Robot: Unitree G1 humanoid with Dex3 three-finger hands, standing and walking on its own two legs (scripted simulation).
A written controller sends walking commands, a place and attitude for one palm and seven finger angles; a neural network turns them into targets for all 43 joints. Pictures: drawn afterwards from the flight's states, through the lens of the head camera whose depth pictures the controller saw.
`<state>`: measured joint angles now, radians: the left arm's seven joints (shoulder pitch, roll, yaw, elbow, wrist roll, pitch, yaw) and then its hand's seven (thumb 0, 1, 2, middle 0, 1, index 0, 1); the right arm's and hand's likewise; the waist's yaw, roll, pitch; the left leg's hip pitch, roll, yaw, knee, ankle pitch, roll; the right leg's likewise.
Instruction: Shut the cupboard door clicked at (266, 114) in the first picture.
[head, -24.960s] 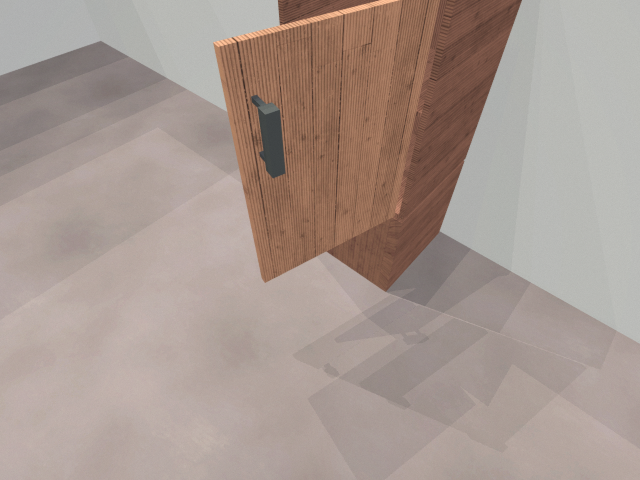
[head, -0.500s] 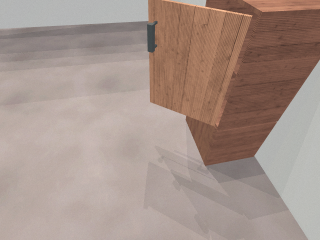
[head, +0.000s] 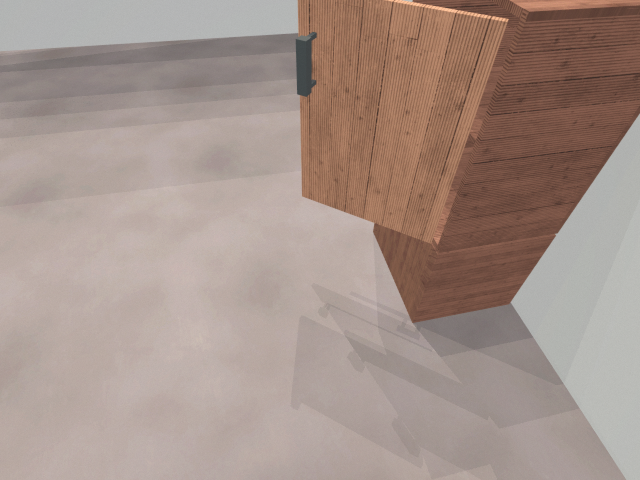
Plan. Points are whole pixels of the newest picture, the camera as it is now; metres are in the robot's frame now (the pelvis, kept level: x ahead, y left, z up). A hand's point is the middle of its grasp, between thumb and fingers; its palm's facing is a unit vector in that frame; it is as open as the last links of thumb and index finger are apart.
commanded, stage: look to check the result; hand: left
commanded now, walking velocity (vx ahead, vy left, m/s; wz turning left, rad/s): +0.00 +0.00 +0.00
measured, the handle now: (308, 63) +0.95 +0.08 +0.09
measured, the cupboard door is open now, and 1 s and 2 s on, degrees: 50 50 50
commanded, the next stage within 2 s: walk to a spot facing it in 0.06 s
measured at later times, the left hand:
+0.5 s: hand out of the picture +0.00 +0.18 -0.19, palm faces +0.17 -0.96 -0.23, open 7.3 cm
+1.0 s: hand out of the picture +0.03 +0.24 -0.16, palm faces +0.43 -0.85 -0.30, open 7.3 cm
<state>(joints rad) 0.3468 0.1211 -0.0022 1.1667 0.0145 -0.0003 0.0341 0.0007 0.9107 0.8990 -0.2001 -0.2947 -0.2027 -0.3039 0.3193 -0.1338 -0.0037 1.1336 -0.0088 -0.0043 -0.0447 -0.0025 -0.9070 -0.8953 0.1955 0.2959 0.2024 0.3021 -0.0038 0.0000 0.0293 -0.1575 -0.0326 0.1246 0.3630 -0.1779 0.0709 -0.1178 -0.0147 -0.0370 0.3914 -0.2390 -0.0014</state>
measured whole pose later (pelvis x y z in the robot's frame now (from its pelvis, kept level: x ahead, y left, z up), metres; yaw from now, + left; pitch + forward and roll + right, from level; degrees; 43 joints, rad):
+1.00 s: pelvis +0.00 -0.02 -0.01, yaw +27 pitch +2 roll +0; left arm 0.11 0.25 0.06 0.84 0.02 0.04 0.01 0.00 0.91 0.90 -0.20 -0.29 -0.20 -0.30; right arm 0.21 -0.25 -0.08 0.90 -0.03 0.06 -0.01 0.00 -0.90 -0.90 0.20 0.30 0.21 0.30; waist -0.03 0.03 0.08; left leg -0.38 -0.07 -0.14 0.54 -0.20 0.01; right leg -0.29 -0.01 0.01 0.58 -0.34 0.04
